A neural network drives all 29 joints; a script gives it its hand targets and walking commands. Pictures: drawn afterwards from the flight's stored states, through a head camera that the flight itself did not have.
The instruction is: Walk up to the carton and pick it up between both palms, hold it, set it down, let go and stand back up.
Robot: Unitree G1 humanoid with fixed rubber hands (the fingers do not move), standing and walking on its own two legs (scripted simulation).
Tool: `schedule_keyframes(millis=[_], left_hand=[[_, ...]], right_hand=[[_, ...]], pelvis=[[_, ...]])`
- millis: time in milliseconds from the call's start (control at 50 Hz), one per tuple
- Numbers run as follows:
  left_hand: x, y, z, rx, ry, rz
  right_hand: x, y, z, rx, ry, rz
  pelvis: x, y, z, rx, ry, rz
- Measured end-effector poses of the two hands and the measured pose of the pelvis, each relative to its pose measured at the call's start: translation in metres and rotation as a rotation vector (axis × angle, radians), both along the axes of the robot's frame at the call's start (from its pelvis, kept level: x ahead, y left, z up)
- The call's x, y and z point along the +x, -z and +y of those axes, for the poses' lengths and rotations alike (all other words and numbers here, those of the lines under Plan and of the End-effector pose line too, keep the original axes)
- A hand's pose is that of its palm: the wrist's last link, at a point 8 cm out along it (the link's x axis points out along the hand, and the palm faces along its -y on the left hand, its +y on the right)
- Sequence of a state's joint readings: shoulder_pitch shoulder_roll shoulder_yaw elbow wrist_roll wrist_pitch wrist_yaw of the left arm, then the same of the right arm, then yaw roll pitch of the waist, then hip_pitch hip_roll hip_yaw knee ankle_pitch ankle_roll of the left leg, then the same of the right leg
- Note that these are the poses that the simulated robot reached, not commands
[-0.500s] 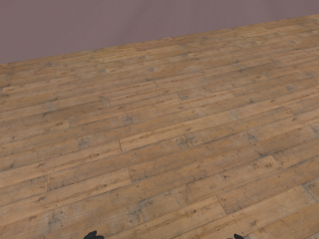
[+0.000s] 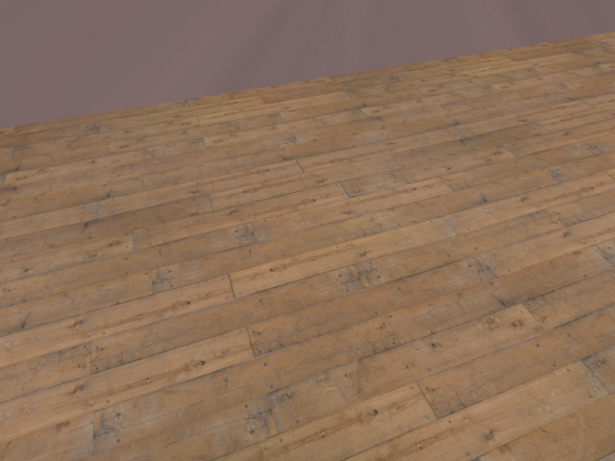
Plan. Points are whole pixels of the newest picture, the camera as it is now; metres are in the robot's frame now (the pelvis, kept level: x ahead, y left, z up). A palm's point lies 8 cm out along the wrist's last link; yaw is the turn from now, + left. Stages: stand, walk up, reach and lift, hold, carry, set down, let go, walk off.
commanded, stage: stand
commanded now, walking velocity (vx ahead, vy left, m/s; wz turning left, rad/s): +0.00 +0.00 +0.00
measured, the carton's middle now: out of the picture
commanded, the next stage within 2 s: walk up in 1.10 s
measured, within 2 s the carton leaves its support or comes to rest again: neither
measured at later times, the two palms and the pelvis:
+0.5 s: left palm out of the picture +0.03 +0.22 -0.13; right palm out of the picture +0.03 -0.22 -0.13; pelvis +0.01 +0.00 +0.01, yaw +0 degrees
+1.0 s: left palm out of the picture -0.01 +0.20 -0.13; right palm out of the picture -0.01 -0.20 -0.13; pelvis +0.00 +0.00 +0.02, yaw +0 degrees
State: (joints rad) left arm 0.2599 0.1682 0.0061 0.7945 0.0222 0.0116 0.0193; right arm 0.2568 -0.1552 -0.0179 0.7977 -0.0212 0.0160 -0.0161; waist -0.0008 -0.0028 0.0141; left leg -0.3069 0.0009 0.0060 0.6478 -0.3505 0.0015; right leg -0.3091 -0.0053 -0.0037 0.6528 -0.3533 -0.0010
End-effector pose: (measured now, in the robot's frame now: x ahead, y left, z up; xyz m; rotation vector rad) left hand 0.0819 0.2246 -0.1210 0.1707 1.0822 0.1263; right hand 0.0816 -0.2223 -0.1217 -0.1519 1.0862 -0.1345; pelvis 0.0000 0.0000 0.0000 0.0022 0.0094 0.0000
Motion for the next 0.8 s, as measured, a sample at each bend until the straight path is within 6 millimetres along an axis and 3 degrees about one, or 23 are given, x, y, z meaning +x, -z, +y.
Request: schedule_keyframes(millis=[460,800], left_hand=[[-0.044,0.008,-0.001,-0.007,-0.068,0.169],[-0.080,0.012,-0.016,-0.041,-0.095,0.293]], right_hand=[[-0.042,0.008,0.004,0.012,0.067,0.165],[-0.080,0.012,0.018,0.041,0.094,0.293]], pelvis=[[0.007,-0.009,0.001,0.000,0.001,-0.025],[0.005,-0.014,0.002,0.000,0.002,-0.052]])
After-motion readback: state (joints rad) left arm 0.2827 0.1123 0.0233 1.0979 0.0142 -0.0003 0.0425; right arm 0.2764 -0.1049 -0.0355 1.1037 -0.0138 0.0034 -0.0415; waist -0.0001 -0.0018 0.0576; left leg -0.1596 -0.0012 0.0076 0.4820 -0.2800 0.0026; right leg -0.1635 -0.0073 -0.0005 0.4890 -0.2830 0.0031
